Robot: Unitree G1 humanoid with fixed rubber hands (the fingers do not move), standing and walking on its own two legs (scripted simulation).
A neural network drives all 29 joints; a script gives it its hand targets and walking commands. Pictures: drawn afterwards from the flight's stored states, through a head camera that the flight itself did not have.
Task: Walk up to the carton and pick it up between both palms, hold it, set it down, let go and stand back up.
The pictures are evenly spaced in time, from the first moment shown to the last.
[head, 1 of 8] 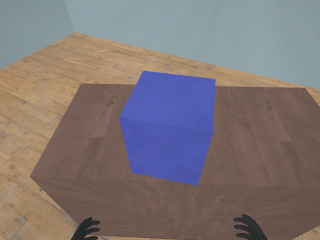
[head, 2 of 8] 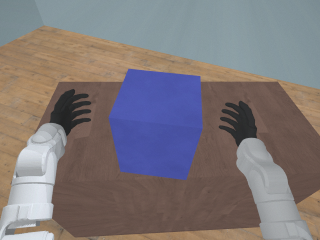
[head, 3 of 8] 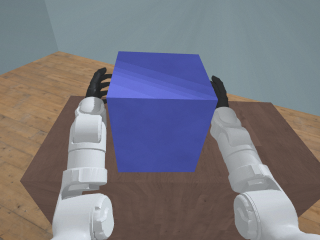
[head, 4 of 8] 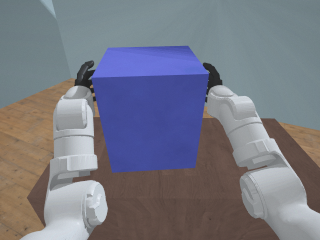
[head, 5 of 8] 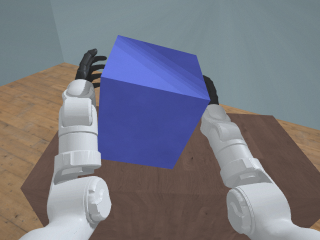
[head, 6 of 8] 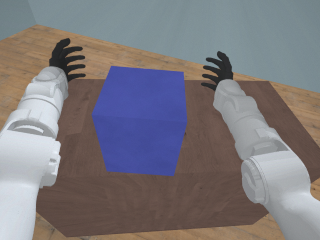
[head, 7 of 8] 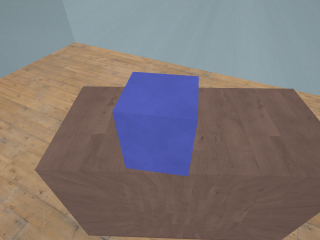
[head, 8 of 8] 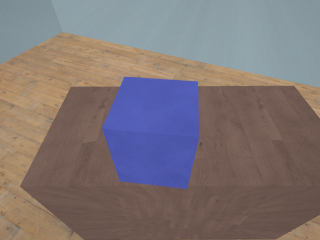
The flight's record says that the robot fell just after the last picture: no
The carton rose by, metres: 0.23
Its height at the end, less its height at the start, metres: +0.00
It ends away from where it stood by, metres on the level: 0.02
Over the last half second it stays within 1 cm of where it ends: yes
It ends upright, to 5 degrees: yes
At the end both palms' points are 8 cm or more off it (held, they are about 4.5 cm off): yes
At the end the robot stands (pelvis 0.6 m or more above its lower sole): yes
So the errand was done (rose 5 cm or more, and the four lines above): yes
